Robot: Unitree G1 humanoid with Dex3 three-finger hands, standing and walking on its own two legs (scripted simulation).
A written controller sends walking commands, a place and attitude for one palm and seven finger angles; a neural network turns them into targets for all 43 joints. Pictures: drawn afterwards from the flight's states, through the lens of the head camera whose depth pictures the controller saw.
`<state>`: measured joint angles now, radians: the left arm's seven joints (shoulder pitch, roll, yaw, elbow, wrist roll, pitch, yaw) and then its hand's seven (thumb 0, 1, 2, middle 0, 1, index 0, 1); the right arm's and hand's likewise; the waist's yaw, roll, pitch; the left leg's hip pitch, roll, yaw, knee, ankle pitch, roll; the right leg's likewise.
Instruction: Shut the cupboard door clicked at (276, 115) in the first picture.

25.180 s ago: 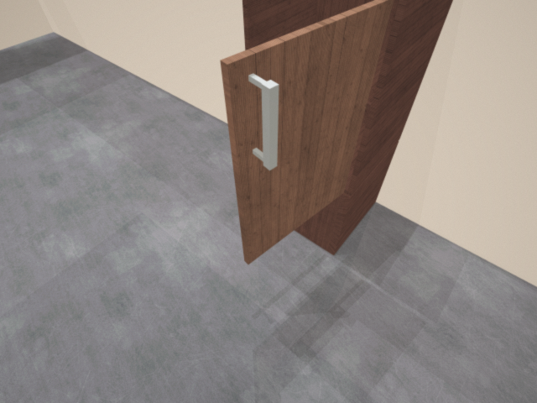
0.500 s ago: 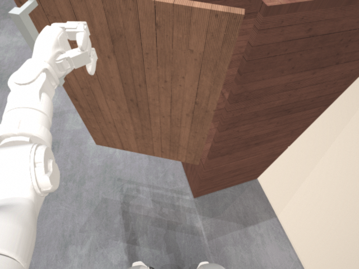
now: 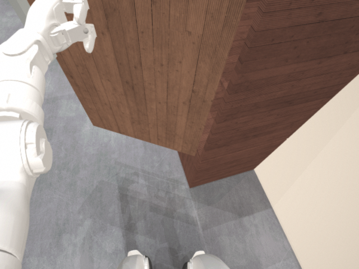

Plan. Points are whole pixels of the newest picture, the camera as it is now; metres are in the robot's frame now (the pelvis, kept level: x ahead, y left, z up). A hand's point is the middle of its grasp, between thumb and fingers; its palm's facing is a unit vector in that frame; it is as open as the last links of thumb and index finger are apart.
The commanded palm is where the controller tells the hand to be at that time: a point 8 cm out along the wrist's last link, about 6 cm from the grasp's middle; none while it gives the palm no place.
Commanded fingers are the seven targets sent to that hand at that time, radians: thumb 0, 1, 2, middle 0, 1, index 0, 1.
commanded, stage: pull the fist back off the door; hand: left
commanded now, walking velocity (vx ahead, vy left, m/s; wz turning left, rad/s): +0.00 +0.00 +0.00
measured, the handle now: (36, 17) +0.60 +0.22 +0.17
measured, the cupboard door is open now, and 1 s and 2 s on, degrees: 56 49 49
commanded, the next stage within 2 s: draw the hand back to the body in 0.94 s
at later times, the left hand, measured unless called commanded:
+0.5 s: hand (102, 24) +0.56 +0.09 +0.18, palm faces +0.03 -1.00 +0.03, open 3.1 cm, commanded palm +0.52 +0.15 +0.17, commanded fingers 0.00 0.90 0.90 -1.30 -1.50 -1.30 -1.50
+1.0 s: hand (89, 59) +0.47 +0.11 +0.18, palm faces +0.01 -1.00 +0.00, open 3.1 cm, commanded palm +0.45 +0.16 +0.17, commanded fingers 0.00 0.90 0.90 -1.30 -1.50 -1.30 -1.50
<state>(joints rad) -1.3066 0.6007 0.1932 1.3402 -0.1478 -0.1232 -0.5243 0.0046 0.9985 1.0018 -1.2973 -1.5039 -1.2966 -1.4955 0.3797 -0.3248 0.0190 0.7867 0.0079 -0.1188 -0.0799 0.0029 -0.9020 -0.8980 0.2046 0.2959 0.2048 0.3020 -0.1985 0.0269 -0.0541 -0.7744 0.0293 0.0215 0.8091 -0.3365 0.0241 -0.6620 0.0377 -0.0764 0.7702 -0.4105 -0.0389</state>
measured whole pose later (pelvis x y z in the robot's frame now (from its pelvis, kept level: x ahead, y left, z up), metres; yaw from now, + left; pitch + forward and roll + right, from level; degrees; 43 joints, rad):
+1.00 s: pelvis +0.00 -0.01 +0.02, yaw +1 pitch +6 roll +0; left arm -0.86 0.23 0.18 0.97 -0.13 -0.12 -0.03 0.01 0.90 0.90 -1.30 -1.50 -1.30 -1.50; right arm 0.26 -0.27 0.00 0.68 0.05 -0.05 -0.02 0.00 -0.91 -0.90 0.20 0.30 0.20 0.30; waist -0.07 0.04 -0.07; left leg -0.45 0.01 0.03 0.63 -0.28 0.02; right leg -0.35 0.03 -0.07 0.61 -0.36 -0.04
